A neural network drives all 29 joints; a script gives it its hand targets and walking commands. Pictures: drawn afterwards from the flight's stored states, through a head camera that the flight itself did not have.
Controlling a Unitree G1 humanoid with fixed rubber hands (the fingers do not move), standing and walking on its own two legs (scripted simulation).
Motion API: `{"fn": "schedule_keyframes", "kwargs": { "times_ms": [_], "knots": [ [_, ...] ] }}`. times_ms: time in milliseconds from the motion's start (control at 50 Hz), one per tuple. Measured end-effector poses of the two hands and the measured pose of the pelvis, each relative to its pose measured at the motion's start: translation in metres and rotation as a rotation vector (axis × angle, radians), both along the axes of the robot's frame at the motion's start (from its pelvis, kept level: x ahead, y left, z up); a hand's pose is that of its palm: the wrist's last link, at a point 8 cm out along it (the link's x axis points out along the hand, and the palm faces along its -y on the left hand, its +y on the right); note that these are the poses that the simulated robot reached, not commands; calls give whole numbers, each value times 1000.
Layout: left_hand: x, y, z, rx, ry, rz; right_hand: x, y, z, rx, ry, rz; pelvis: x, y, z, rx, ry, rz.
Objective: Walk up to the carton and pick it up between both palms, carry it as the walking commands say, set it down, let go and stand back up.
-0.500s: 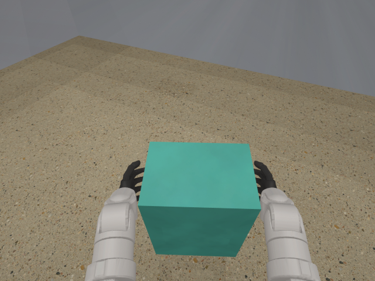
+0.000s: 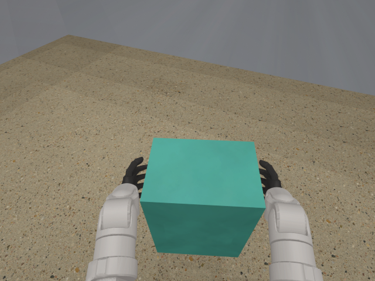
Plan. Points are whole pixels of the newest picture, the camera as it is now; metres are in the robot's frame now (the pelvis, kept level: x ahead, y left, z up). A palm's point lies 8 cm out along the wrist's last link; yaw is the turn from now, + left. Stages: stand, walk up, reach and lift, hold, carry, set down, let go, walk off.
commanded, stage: reach and lift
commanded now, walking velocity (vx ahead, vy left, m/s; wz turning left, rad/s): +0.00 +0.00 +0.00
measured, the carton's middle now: (200, 203) +0.31 +0.00 -0.02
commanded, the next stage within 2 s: hold in 0.88 s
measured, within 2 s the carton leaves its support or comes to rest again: neither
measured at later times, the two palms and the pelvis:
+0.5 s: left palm (127, 193) +0.29 +0.16 +0.05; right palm (270, 198) +0.29 -0.15 +0.04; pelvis +0.01 +0.01 +0.00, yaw +0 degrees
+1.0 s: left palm (128, 200) +0.28 +0.15 +0.05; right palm (273, 205) +0.28 -0.15 +0.04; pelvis +0.00 +0.00 +0.00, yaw +0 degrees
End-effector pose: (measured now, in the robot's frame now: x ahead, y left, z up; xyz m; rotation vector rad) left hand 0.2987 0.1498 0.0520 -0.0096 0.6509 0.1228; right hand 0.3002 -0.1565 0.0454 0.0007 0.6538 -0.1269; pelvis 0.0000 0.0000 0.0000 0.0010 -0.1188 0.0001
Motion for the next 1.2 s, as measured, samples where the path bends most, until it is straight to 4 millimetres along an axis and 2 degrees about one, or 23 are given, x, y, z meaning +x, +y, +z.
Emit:
{"fn": "schedule_keyframes", "kwargs": {
  "times_ms": [400,860,1200],
  "knots": [
    [-3,7,-2,6,3,-19,-7,7,-1,-8,4,-9,7,7,1,-4,-4,2],
    [-20,2,-5,12,5,-33,-26,2,-2,-15,7,-14,-2,5,-1,0,-31,1],
    [-20,3,-5,4,3,-14,-21,4,-2,-17,5,-1,-2,1,-1,1,-27,7]
  ]
}}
